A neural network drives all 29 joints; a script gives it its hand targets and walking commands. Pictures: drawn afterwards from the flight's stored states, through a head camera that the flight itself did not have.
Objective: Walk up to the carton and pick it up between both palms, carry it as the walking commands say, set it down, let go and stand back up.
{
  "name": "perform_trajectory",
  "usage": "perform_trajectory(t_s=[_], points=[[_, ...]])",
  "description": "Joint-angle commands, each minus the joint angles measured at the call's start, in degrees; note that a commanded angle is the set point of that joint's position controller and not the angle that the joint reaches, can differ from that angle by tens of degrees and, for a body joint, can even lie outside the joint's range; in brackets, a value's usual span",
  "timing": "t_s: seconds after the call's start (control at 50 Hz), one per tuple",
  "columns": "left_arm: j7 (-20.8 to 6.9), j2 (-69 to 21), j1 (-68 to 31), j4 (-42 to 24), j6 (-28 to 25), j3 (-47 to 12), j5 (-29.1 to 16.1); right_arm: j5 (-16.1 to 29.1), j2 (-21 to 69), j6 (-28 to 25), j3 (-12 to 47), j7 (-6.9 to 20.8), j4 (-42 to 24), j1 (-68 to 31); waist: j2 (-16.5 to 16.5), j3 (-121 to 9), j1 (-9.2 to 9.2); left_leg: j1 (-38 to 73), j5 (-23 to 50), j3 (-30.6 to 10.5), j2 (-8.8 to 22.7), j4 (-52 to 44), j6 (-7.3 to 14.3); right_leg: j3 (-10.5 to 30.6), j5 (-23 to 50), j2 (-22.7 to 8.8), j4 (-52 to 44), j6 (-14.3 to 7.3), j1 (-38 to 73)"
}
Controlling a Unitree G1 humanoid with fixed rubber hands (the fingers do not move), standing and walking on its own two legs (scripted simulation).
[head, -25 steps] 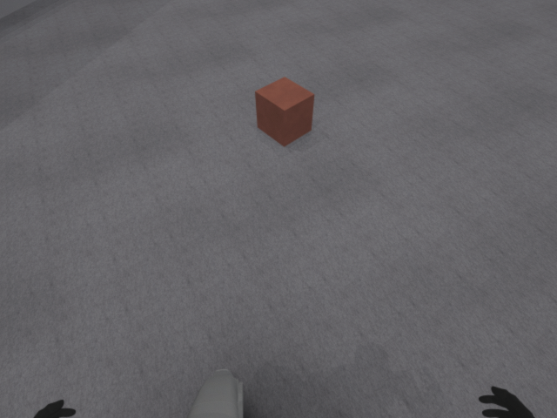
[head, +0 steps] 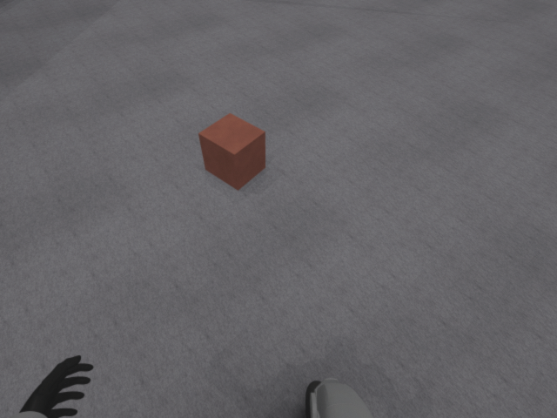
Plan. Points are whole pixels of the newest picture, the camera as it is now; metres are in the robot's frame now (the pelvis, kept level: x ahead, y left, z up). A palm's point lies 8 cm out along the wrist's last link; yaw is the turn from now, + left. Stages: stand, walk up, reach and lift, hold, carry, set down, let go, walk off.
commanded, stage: walk up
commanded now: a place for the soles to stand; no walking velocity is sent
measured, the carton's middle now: (233, 151) +1.37 +0.11 -0.65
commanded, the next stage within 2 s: none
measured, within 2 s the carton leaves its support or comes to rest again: neither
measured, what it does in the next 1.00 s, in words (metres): walks ahead: right foot, then left foot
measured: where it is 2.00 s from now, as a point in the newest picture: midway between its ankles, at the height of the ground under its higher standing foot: (267, 249)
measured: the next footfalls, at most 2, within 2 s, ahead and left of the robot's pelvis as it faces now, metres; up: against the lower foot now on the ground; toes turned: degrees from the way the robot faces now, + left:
right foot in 0.08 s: +0.23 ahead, -0.14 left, +0.00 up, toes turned -3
left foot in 0.50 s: +0.40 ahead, +0.12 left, +0.00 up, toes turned +10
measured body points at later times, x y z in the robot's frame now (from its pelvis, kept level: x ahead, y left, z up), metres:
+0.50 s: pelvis +0.26 -0.01 -0.01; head +0.27 +0.00 +0.44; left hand +0.26 +0.35 -0.11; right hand +0.44 -0.33 -0.08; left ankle +0.36 +0.11 -0.74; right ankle +0.19 -0.14 -0.74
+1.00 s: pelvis +0.47 -0.05 -0.01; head +0.48 -0.07 +0.44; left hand +0.58 +0.31 -0.06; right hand +0.54 -0.39 -0.12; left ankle +0.43 +0.10 -0.68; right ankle +0.53 -0.15 -0.74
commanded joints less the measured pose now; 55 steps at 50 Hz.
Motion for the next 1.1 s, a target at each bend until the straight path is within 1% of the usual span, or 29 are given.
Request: perform_trajectory(t_s=[0.0, 0.04, 0.06, 0.08, 0.1, 0.12, 0.14, 0.18, 0.2, 0.28, 0.38, 0.42, 0.46, 0.48, 0.5, 0.52, 0.54, 0.6, 0.66, 0.76, 0.8, 0.84, 0.86, 0.88, 0.9, 0.92, 0.98, 1.02, 1.08], points=[[-0.12, 7.75, -4.1, -3.62, -0.79, 2.04, -0.04, -0.18, -13.2, -0.57, -2.96, -0.41, -3.6, -3.17, 8.49, 2.26, 2.65, -8.3, 0.14, -9.11, 13.75, -8.62, 9.74, -1.14, 0.0, 1.85, -2.17, -1.12, 8.97], [0.88, 9.8, 1.57, -2.45, -1.21, 2.61, 0.27, -0.43, -11.73, -0.41, -2.06, -0.84, -3.17, -2.21, 4.28, -0.4, 6.59, -11.03, 9.97, -5.94, 11.88, 3.88, 7.71, -1.41, -6.31, 4.39, -3.79, -2.71, 20.86], [1.9, 12.64, 10.19, -0.72, -1.71, 3.78, 0.46, -0.57, -9.39, -0.37, -1.11, -0.99, -3.33, -1.27, -3.98, -4.77, 11.06, -17.83, 12.42, -2.32, 7.93, 21.96, 5.9, 4.37, -13.45, 1.74, -7.16, -5.11, 33.33], [3.06, 19.04, 14.85, -1.16, -1.99, 5.22, 0.2, 0.54, -5.08, -0.5, 0.36, -1.12, -5.1, 0.9, -17.53, -11.06, 12.72, -32.58, -4.28, -1.05, 0.41, 41.3, 2.49, 30.6, -28.99, -14.34, -15.14, -10.56, 43.27], [3.41, 19.2, 12.01, -2.68, -1.97, 5.1, -0.57, 0.83, -8.68, -0.01, -0.37, -1.79, -4.0, 1.93, -9.18, -11.17, 10.83, -36.13, -10.09, -10.74, 0.19, 47.03, 2.96, 39.13, -31.2, -17.67, -18.76, -14.27, 39.22], [3.62, 16.53, 9.01, -3.92, -1.83, 4.31, -0.88, 0.95, -10.66, 0.34, -0.6, -1.94, -3.15, 0.97, -2.92, -8.55, 9.64, -35.64, -7.13, -14.3, 1.47, 47.85, 2.83, 32.65, -27.92, -16.6, -17.06, -15.09, 35.22], [3.81, 13.97, 7.38, -4.22, -1.72, 3.59, -0.97, 0.68, -10.71, 0.28, -0.42, -1.7, -2.69, 0.52, -1.89, -5.99, 8.63, -35.91, -4.49, -13.97, 3.07, 45.5, 2.56, 25.08, -21.95, -13.72, -16.44, -14.82, 32.0], [4.08, 11.81, 5.23, -5.13, -2.25, 2.84, -0.66, 0.13, -9.65, 0.38, -0.36, -1.27, -0.6, 3.17, -5.73, -3.41, 5.99, -31.94, -2.07, -13.15, 5.61, 39.04, 1.34, 15.58, -11.73, -9.92, -17.01, -12.73, 24.56], [4.03, 11.61, 5.18, -5.35, -2.52, 2.67, -0.36, -0.01, -8.98, 0.61, -0.34, -0.76, -0.12, 3.13, -6.15, -3.44, 5.73, -29.69, -1.46, -12.23, 5.41, 36.35, 0.76, 12.27, -7.11, -9.01, -17.16, -12.87, 22.18], [3.67, 12.62, 7.44, -5.63, -3.04, 3.38, -0.31, -0.73, -6.68, 1.2, -0.13, 0.84, -1.36, -3.55, -5.01, -0.79, 6.72, -28.66, 2.33, -9.07, 5.87, 24.35, -0.41, 8.97, -10.95, -9.39, -19.9, -14.08, 18.75], [3.32, 12.68, 7.84, -5.72, -2.78, 3.27, -0.41, -0.45, -5.45, 1.13, -0.55, 1.87, -1.99, -9.4, -4.11, 1.48, 6.18, -19.71, 11.3, -4.69, 3.38, 12.94, -0.15, 4.58, -15.57, -7.6, -20.5, -10.83, 13.93], [3.37, 12.89, 7.93, -5.37, -2.48, 3.01, -0.35, -0.26, -5.63, 0.9, -0.99, 1.83, -1.95, -8.9, -3.54, 1.57, 4.99, -14.87, 10.15, -3.52, 2.01, 10.08, 1.03, 4.22, -15.07, -8.16, -17.65, -10.01, 12.86], [3.58, 10.58, 8.91, -5.39, -2.35, 1.7, -0.38, -0.37, -7.77, 0.25, -2.1, 0.97, -0.7, -3.68, 1.87, -2.02, 2.09, -1.66, 6.0, -3.23, -0.2, 6.17, 3.38, 0.48, -5.51, -5.4, -4.79, -7.93, 9.42], [3.9, 7.88, 9.68, -5.95, -2.32, 0.59, -0.71, -1.13, -10.98, -0.33, -3.35, 0.07, 0.32, 3.61, 10.58, -7.83, -1.5, 10.03, -2.8, -13.97, 6.71, 1.92, 6.46, -3.54, -3.83, -1.29, 13.56, -5.75, 3.05], [4.1, 5.45, 11.7, -7.55, -2.26, -0.19, -1.05, -0.94, -16.63, -0.59, -4.37, -0.83, -1.56, 6.62, 19.55, -12.47, -2.79, 20.11, -15.73, -41.73, 22.89, -5.45, 13.42, -3.23, -23.99, 6.73, 28.78, -2.25, -12.24], [5.04, 10.58, 10.76, -6.26, -1.73, 0.64, -0.1, 0.93, -16.98, -0.12, -4.73, -1.03, -2.36, 3.52, 10.07, -10.49, -2.24, 14.0, -18.53, -43.77, 25.31, -7.26, 15.93, 4.16, -23.04, 4.22, 33.92, -1.9, -13.6], [4.99, 11.48, 10.39, -5.21, -1.72, 0.9, -0.35, 1.27, -14.09, 0.11, -3.88, -1.19, -2.84, 1.28, 6.5, -5.77, -0.39, 8.11, -14.24, -37.82, 22.48, -6.74, 15.93, 5.6, -19.03, 2.34, 34.26, -1.57, -12.9], [3.9, 10.09, 12.44, -2.92, -1.56, 0.77, -0.14, 0.64, -10.21, 0.08, -2.2, -1.47, -3.72, -4.23, 9.94, -0.69, 2.68, -3.55, -0.64, -19.49, 15.34, -8.0, 13.43, 4.01, -16.99, -1.39, 23.03, 0.16, -6.13], [2.65, 8.83, 9.22, -2.94, -1.06, 1.38, 0.2, -0.03, -11.37, -0.25, -2.59, -1.11, -4.05, -3.89, 11.52, -0.29, 2.12, -7.23, -1.24, -15.5, 14.31, -8.82, 14.51, 1.27, -13.67, -0.99, 14.75, 0.71, -2.09], [0.91, 8.11, 3.66, -3.11, -1.1, 2.26, 0.21, -0.2, -12.55, -0.11, -2.71, -0.66, -4.93, -5.77, 10.86, 1.45, 2.87, -13.58, -10.47, -12.1, 12.89, -9.6, 11.68, -1.66, -4.44, 0.76, 2.87, -0.06, 7.22], [0.83, 8.89, 4.12, -2.63, -1.3, 2.64, 0.4, -0.3, -12.62, 0.18, -2.49, -0.52, -4.81, -6.16, 9.04, 1.38, 4.33, -16.81, -12.58, -11.05, 12.44, -6.32, 10.25, -2.71, -4.2, 2.3, 0.39, -0.6, 14.0], [1.75, 10.99, 9.33, -1.27, -1.72, 3.33, 0.63, -0.73, -10.28, 0.48, -1.26, -0.7, -4.24, -4.75, 3.21, -0.21, 7.86, -21.07, -9.27, -8.01, 9.84, 5.64, 7.87, -2.01, -9.95, 4.53, -2.48, -1.79, 24.65], [2.83, 14.06, 16.25, -0.21, -2.18, 4.45, 1.01, -0.72, -7.47, 0.41, -0.11, -0.88, -4.64, -4.29, -7.87, -2.75, 12.02, -27.54, -2.92, -3.29, 5.37, 24.81, 5.51, 9.66, -21.67, -1.87, -9.7, -4.45, 33.04], [3.46, 20.28, 17.6, -0.99, -2.51, 5.42, 0.33, 0.54, -5.27, 0.44, 0.57, -1.03, -5.88, -2.44, -16.99, -5.89, 11.83, -39.34, -12.37, -3.53, -1.85, 39.95, 2.68, 38.01, -36.61, -17.26, -21.33, -12.26, 36.81], [3.72, 18.47, 14.35, -2.68, -2.48, 4.86, -0.28, 0.44, -9.2, 1.04, -0.15, -1.95, -4.38, -2.26, -5.91, -4.59, 10.16, -39.32, -10.83, -12.88, 0.73, 45.21, 2.79, 37.07, -37.31, -17.9, -19.89, -14.96, 32.19], [4.03, 16.12, 12.03, -3.62, -2.33, 3.91, -0.58, 0.47, -10.32, 0.96, -0.36, -2.03, -3.53, -1.33, -2.88, -2.73, 8.89, -38.84, -6.95, -14.32, 1.93, 45.1, 2.49, 31.26, -32.5, -16.1, -18.58, -15.39, 29.34], [4.45, 12.47, 7.81, -4.87, -2.35, 2.97, -0.46, 0.05, -9.36, 0.77, -0.15, -1.34, -0.32, 2.54, -6.8, -0.73, 5.62, -31.78, -2.96, -11.49, 5.11, 34.88, 0.68, 14.03, -12.84, -9.74, -17.11, -12.58, 21.55], [4.19, 12.61, 9.1, -5.18, -2.52, 2.99, -0.11, -0.3, -7.65, 1.06, -0.02, -0.42, -0.85, 0.24, -7.36, -1.05, 6.4, -28.52, -2.96, -9.0, 4.71, 28.96, -0.05, 10.01, -6.99, -9.34, -16.8, -13.53, 19.35], [3.83, 12.99, 9.81, -5.74, -2.49, 3.07, -0.27, -0.61, -6.3, 1.29, 0.08, 0.5, -1.73, -3.96, -6.51, -0.32, 6.96, -24.26, 2.06, -6.18, 4.39, 20.59, -0.05, 7.92, -11.2, -9.11, -17.82, -13.18, 16.91]])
